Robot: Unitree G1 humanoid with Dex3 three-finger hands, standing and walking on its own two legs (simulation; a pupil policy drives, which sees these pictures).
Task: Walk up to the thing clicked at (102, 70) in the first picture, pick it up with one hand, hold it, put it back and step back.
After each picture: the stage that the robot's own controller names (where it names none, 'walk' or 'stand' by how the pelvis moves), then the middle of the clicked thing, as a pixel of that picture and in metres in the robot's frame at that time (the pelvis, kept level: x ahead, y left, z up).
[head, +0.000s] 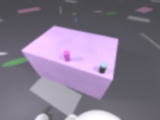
stand; (102, 68) +0.54 -0.10 -0.12
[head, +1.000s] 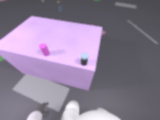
sink last; (84, 59) +0.52 +0.11 -0.08
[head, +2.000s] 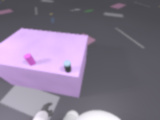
stand; (67, 66) +0.48 +0.24 -0.10
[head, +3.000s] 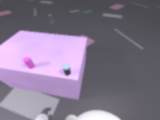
stand; (67, 69) +0.46 +0.24 -0.12
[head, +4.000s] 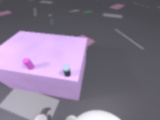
stand; (67, 71) +0.45 +0.24 -0.12
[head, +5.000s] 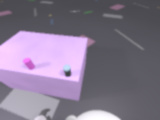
stand; (67, 71) +0.45 +0.23 -0.12
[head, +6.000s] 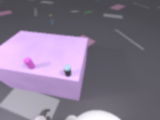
stand; (67, 70) +0.45 +0.23 -0.12
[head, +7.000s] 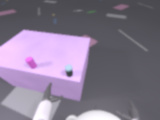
rise first; (69, 71) +0.45 +0.23 -0.12
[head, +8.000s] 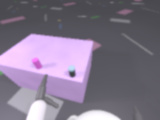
go down; (72, 71) +0.46 +0.22 -0.12
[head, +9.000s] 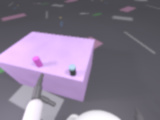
go down; (72, 70) +0.46 +0.22 -0.12
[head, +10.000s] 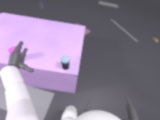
go down; (65, 63) +0.46 +0.20 -0.06
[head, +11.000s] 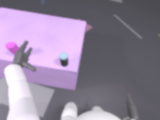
close in; (64, 59) +0.47 +0.21 -0.04
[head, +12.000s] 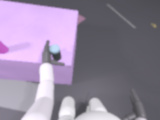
close; (56, 53) +0.49 +0.23 -0.01
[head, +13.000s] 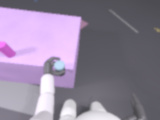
lift; (60, 68) +0.38 +0.20 -0.02
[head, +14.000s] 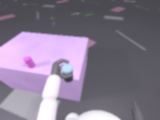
lift; (68, 73) +0.31 +0.17 +0.08
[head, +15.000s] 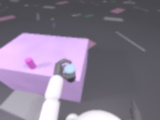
hold; (70, 73) +0.31 +0.15 +0.09
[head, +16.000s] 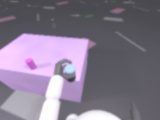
hold; (70, 73) +0.32 +0.15 +0.08
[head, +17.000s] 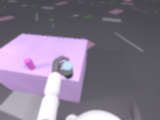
crouch; (68, 70) +0.33 +0.17 +0.09
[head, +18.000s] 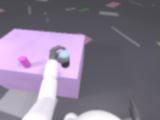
crouch; (64, 59) +0.41 +0.19 +0.09
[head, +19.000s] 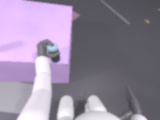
lower; (54, 53) +0.48 +0.20 +0.01
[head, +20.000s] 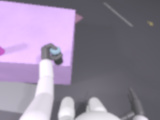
lower; (57, 56) +0.46 +0.20 +0.00
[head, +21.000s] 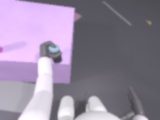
lower; (56, 54) +0.47 +0.20 +0.00
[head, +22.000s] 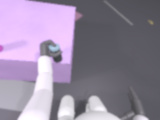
lower; (56, 53) +0.48 +0.20 +0.01
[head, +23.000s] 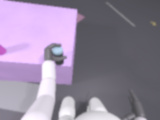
open; (58, 56) +0.46 +0.19 +0.00
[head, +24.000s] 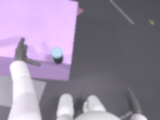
sink last; (57, 56) +0.44 +0.19 -0.01
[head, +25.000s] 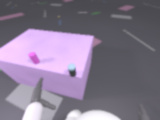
sink last; (72, 70) +0.44 +0.20 -0.06
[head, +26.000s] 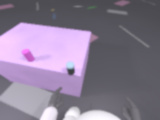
stand; (70, 68) +0.43 +0.19 -0.05
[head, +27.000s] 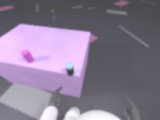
stand; (70, 69) +0.43 +0.20 -0.05
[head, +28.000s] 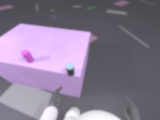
stand; (70, 69) +0.42 +0.19 -0.05
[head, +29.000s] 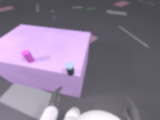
stand; (70, 69) +0.43 +0.19 -0.05
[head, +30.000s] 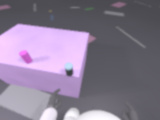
stand; (69, 69) +0.43 +0.19 -0.05
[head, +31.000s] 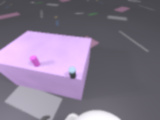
stand; (72, 72) +0.44 +0.19 -0.12
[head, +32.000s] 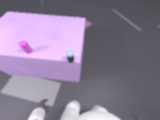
walk; (70, 56) +0.51 +0.20 -0.10
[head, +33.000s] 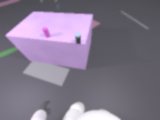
walk; (78, 38) +0.82 +0.22 -0.10
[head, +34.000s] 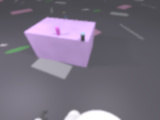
stand; (82, 36) +1.07 +0.21 -0.10
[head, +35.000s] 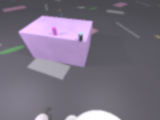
stand; (80, 36) +1.05 +0.21 -0.12
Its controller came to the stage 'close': yes
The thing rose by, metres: 0.21
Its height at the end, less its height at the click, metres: +0.00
